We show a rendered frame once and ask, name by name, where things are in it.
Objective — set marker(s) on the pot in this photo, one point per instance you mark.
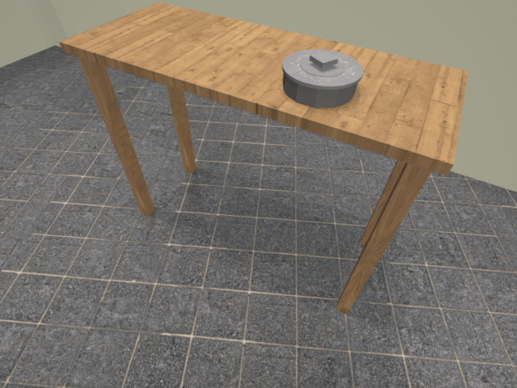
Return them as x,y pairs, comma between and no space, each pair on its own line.
317,98

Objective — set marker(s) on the lid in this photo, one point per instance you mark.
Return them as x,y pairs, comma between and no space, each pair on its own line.
301,70

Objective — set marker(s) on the knob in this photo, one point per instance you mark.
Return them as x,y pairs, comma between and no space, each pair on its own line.
323,59

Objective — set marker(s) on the table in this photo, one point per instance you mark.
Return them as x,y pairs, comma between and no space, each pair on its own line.
402,108

